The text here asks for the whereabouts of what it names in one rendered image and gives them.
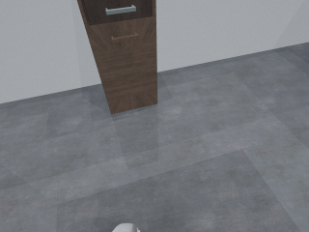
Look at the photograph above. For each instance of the drawer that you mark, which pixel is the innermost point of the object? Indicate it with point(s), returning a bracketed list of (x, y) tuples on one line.
[(95, 10)]

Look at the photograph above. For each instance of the cabinet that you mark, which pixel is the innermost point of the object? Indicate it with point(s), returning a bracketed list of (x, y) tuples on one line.
[(127, 69)]

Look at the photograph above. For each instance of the handle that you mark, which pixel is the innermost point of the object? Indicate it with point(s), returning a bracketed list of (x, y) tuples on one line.
[(121, 10), (125, 38)]

